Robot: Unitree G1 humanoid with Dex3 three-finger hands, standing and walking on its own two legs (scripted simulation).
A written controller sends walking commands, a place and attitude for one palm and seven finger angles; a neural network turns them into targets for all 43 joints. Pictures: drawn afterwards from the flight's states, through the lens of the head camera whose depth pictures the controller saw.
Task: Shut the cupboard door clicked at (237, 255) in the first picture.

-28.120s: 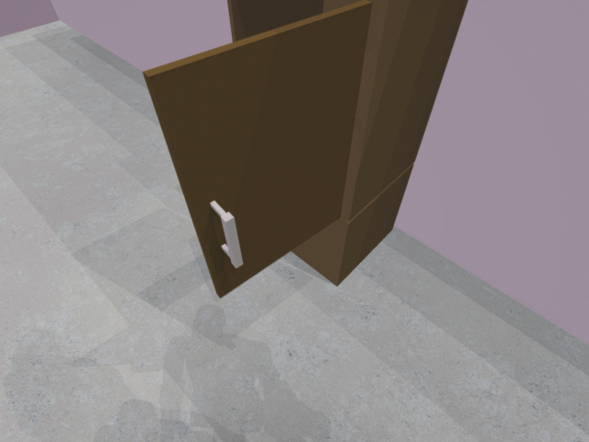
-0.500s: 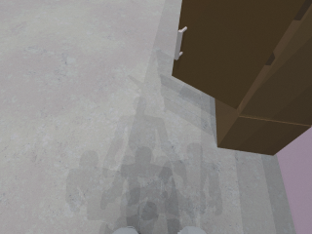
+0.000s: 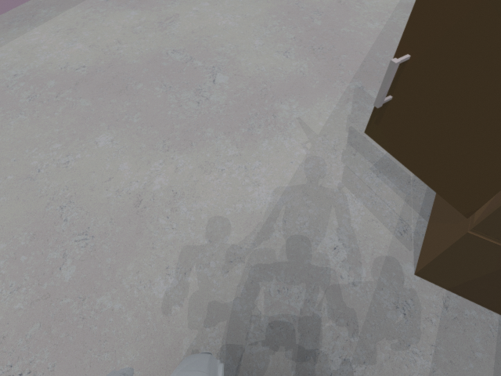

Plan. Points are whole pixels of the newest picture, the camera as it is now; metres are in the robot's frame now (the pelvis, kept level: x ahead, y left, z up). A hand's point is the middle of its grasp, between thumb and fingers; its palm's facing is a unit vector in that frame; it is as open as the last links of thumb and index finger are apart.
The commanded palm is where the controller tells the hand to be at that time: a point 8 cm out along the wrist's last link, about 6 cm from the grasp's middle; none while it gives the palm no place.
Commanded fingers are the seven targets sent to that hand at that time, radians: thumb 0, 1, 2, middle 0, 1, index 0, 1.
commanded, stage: walk to a spot facing it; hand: left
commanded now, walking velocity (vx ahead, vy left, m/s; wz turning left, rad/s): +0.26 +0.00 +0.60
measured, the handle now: (391, 82) +0.87 -0.38 -0.09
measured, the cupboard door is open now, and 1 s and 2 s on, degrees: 62 62 62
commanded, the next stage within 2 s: turn to face it in 0.90 s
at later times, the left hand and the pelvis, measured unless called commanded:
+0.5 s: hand out of the picture +0.11 +0.21 -0.15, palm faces +0.31 -0.90 -0.29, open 7.4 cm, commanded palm none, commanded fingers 0.00 0.90 0.90 -0.20 -0.30 -0.20 -0.30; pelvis +0.09 -0.02 -0.01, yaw +18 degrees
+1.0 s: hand out of the picture +0.11 +0.27 -0.19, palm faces +0.61 -0.76 -0.22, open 7.4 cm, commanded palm none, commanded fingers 0.00 0.90 0.90 -0.20 -0.30 -0.20 -0.30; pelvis +0.22 +0.09 -0.01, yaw +36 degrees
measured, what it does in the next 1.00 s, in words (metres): walks ahead, turning left: left foot, then right foot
